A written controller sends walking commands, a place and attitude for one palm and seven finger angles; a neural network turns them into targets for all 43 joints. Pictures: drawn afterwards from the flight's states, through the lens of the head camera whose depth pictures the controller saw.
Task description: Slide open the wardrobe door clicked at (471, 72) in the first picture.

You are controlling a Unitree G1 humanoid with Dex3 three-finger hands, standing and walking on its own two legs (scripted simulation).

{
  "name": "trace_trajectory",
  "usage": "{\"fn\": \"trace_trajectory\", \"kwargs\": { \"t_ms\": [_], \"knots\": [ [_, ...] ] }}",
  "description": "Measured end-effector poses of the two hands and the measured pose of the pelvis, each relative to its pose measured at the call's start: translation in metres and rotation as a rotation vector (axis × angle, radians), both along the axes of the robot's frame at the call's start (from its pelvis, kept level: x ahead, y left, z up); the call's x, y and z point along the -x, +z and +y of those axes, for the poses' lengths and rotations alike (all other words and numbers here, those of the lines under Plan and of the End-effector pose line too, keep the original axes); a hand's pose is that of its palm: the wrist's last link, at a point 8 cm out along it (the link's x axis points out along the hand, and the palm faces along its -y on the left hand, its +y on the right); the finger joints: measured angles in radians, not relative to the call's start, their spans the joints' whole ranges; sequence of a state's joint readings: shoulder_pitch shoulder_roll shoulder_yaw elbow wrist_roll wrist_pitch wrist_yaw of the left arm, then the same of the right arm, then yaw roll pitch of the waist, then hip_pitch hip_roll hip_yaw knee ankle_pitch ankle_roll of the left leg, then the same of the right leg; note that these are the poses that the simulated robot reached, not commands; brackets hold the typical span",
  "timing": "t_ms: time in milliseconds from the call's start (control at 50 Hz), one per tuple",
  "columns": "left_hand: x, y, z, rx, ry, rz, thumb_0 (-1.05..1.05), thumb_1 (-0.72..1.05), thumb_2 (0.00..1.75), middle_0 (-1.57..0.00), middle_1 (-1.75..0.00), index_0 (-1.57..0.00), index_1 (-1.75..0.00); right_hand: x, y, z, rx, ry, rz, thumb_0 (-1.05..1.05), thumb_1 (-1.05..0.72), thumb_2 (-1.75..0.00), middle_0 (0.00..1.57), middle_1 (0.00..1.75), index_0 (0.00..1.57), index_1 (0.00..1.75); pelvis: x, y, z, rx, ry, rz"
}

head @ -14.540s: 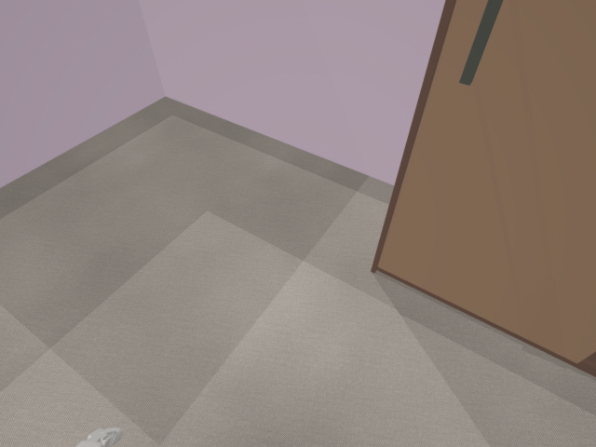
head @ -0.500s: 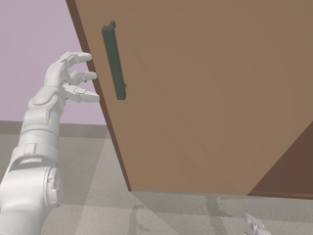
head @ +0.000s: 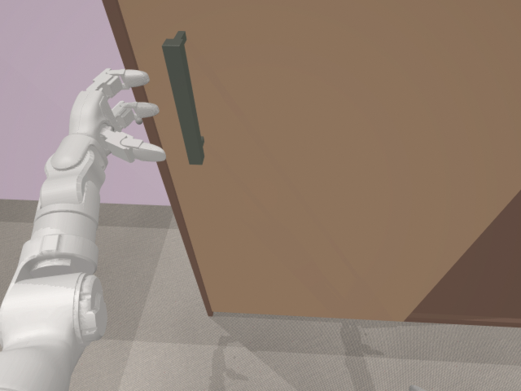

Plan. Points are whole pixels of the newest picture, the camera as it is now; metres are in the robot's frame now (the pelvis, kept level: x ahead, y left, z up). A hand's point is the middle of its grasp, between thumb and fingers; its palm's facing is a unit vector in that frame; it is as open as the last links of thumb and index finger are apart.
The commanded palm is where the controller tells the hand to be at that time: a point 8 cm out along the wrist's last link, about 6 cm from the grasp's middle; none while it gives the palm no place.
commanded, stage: move the hooked fingers beside the handle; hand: left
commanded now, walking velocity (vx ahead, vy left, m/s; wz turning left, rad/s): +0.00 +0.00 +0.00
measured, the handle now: (189, 103) +0.50 +0.12 +0.20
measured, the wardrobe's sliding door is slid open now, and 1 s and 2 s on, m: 0.00 0.00 0.00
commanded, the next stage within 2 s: feel for the door with the fingertips in 0.24 s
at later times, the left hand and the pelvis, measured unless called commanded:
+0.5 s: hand (146, 122) +0.44 +0.17 +0.21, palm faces -0.04 -1.00 -0.02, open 14.0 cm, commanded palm +0.42 +0.22 +0.21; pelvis +0.00 +0.01 +0.00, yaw +1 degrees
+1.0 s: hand (163, 119) +0.46 +0.15 +0.20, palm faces -0.02 -1.00 -0.01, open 13.9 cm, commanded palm +0.43 +0.20 +0.21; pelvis +0.00 +0.00 +0.00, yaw +1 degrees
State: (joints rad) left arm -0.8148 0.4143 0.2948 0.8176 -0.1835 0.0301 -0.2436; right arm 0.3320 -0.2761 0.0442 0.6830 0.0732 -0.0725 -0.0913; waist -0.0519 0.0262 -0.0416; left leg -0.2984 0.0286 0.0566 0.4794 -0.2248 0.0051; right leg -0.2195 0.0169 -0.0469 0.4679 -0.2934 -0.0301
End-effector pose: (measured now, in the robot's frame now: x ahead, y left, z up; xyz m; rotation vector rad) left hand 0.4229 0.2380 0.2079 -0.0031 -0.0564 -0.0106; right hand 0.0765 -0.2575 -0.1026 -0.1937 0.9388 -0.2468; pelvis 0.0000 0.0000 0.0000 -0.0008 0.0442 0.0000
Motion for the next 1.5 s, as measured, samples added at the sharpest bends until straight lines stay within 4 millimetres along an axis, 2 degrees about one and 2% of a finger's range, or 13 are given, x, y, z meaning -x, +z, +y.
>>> {"fn": "trace_trajectory", "kwargs": {
  "t_ms": [80,180,300,420,580,720,1060,1280,1500],
  "knots": [
    [-0.004,0.005,0.006,-0.01,0.002,0.025,-0.02,-0.5,0.3,-0.3,-1.2,-0.3,-1.2,0.001,0.0,-0.003,0.006,-0.011,0.001,0.01,-0.9,-0.9,0.2,0.3,0.2,0.3,-0.001,0.0,0.001,0.002,0.0,0.004],
    [-0.002,-0.001,0.008,-0.01,-0.013,0.061,-0.01,-0.5,0.3,-0.3,-1.2,-0.3,-1.2,-0.004,0.0,-0.003,0.005,-0.006,-0.006,0.01,-0.9,-0.9,0.2,0.3,0.2,0.3,-0.002,0.0,0.003,0.001,0.001,0.011],
    [0.005,-0.004,0.003,0.0,-0.025,0.027,-0.01,-0.5,0.3,-0.3,-1.2,-0.3,-1.2,-0.018,0.003,0.001,0.002,0.015,-0.037,0.01,-0.9,-0.9,0.2,0.3,0.2,0.3,-0.003,0.0,0.004,0.001,0.004,0.003],
    [0.003,-0.001,0.0,-0.007,-0.01,0.032,-0.02,-0.5,0.3,-0.3,-1.2,-0.3,-1.2,-0.032,0.007,0.008,-0.006,0.034,-0.073,0.01,-0.9,-0.9,0.2,0.3,0.2,0.3,-0.002,0.0,0.004,0.003,0.008,0.002],
    [-0.001,0.001,-0.027,-0.004,-0.058,0.04,-0.01,-0.5,0.3,-0.3,-1.2,-0.3,-1.2,-0.039,0.003,0.016,-0.028,0.061,-0.073,0.01,-0.9,-0.9,0.2,0.3,0.2,0.3,-0.001,0.0,0.006,0.001,0.017,0.004],
    [-0.005,-0.004,-0.043,0.014,-0.039,0.049,-0.01,-0.5,0.3,-0.3,-1.2,-0.3,-1.2,-0.034,0.001,0.016,-0.045,0.046,-0.067,0.01,-0.9,-0.9,0.2,0.3,0.2,0.3,-0.003,0.0,0.003,-0.003,0.004,0.002],
    [-0.013,-0.003,-0.031,-0.015,-0.008,0.068,-0.01,-0.5,0.3,-0.32,-1.21,-0.32,-1.22,-0.006,-0.006,-0.005,-0.004,0.011,0.027,0.01,-0.9,-0.9,0.2,0.3,0.2,0.3,-0.002,0.0,-0.004,-0.001,0.016,0.01],
    [-0.012,-0.004,-0.032,-0.017,-0.009,0.056,-0.01,-0.5,0.3,-0.32,-1.22,-0.32,-1.22,-0.003,-0.005,-0.004,-0.005,0.019,0.012,0.01,-0.9,-0.9,0.2,0.3,0.2,0.3,0.002,-0.001,-0.003,0.001,0.019,0.013],
    [-0.008,0.003,-0.042,0.011,-0.038,0.021,-0.01,-0.5,0.3,-0.31,-1.21,-0.3,-1.2,-0.007,-0.003,0.005,-0.035,0.01,-0.028,0.01,-0.9,-0.9,0.2,0.3,0.2,0.3,0.001,0.0,0.0,-0.001,-0.001,0.006]
  ]
}}
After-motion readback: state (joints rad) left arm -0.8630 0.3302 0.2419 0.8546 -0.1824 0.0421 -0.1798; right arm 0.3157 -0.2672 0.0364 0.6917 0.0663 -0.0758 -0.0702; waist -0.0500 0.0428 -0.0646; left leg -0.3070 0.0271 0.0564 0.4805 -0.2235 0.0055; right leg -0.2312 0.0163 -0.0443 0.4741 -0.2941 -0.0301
